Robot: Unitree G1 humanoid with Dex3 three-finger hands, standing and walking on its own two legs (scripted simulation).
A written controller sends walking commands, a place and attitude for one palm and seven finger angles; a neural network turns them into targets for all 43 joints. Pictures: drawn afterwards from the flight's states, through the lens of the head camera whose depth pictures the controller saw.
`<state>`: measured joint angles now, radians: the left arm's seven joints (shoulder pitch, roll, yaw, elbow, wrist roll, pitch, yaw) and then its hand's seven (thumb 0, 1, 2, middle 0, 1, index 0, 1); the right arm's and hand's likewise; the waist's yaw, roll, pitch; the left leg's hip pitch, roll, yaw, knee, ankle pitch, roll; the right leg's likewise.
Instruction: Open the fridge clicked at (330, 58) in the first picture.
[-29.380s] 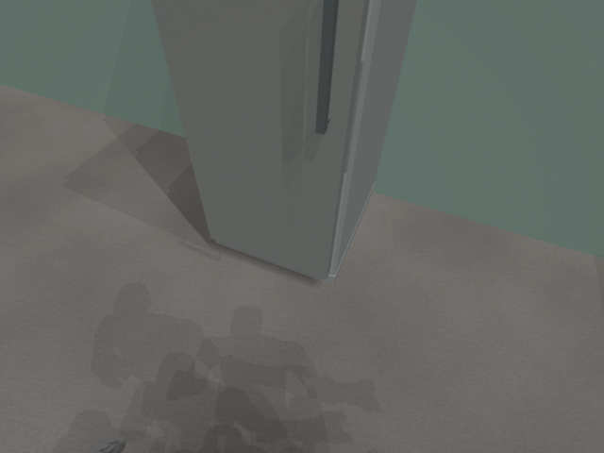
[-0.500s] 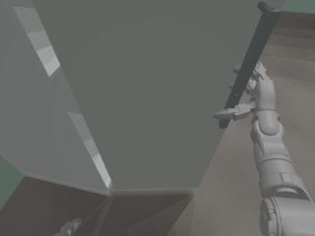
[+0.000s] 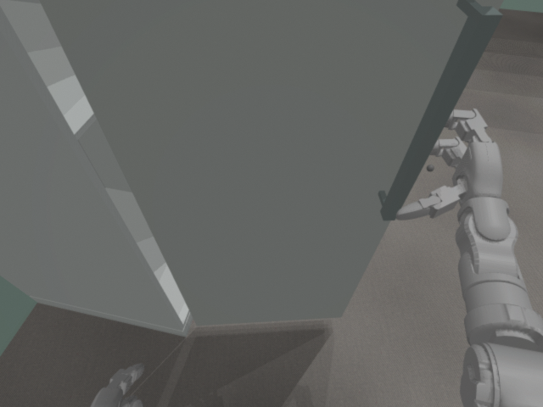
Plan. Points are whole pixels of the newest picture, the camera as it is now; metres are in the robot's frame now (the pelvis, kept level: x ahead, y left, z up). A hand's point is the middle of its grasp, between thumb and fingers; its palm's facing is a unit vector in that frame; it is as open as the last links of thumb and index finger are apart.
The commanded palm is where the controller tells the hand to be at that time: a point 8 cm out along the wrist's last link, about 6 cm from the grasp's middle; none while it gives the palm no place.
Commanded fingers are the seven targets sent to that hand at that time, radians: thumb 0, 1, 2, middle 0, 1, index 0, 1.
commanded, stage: slip the hand off the handle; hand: right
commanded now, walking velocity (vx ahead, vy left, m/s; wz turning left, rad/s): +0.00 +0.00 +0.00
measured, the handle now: (418, 133) +0.48 -0.15 +0.17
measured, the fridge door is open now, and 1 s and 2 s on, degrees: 74 74 74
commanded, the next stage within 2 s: draw the hand back to the body in 1.02 s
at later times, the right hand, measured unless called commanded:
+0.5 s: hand (480, 185) +0.41 -0.24 +0.14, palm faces +0.03 +0.99 -0.14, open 14.7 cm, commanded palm +0.37 -0.28 +0.15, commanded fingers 0.00 0.55 -0.20 0.25 1.15 0.25 1.15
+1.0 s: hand (500, 243) +0.32 -0.23 +0.14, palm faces +0.06 +0.99 -0.16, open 14.7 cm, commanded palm +0.28 -0.28 +0.15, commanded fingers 0.00 0.55 -0.20 0.25 1.15 0.25 1.15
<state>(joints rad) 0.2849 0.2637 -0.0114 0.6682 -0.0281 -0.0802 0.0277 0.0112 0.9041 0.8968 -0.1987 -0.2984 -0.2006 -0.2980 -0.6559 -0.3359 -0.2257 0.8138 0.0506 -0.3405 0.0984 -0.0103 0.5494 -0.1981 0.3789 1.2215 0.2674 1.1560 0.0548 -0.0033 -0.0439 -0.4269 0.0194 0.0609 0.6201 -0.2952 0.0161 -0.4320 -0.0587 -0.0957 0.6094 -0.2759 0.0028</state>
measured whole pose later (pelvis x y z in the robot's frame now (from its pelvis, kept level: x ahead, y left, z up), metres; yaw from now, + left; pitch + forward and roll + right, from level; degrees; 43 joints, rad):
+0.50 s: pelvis +0.01 -0.02 +0.00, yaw +0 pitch +7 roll +1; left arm 0.35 0.27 -0.01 0.64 -0.04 -0.05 0.03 0.01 0.90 0.90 -0.20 -0.30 -0.20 -0.30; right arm -0.51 -0.41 -0.29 0.66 0.15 -0.32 0.26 -0.01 0.55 -0.20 0.26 1.16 0.25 1.15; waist 0.04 -0.01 -0.07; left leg -0.44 0.03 0.05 0.63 -0.31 -0.01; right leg -0.46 -0.05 -0.10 0.67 -0.33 -0.02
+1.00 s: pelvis +0.00 -0.02 +0.00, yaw -1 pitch +2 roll +1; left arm 0.23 0.25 -0.05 0.59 -0.05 -0.13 0.05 0.01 0.90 0.90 -0.20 -0.30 -0.20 -0.30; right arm -0.18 -0.33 -0.22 0.24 0.18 -0.20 0.24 -0.01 0.55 -0.20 0.26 1.16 0.25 1.15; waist -0.03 -0.03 -0.05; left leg -0.34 0.04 0.08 0.62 -0.31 0.00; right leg -0.38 -0.04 -0.07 0.65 -0.31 -0.01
